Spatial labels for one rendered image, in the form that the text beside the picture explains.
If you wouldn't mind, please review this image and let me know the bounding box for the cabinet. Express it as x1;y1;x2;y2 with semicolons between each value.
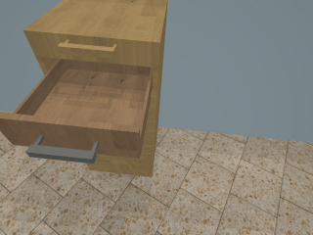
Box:
23;0;168;177

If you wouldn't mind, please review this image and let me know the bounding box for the drawer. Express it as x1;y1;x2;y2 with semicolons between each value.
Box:
0;59;154;159

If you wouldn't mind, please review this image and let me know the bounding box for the handle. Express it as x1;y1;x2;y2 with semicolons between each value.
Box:
26;135;100;164
57;42;116;59

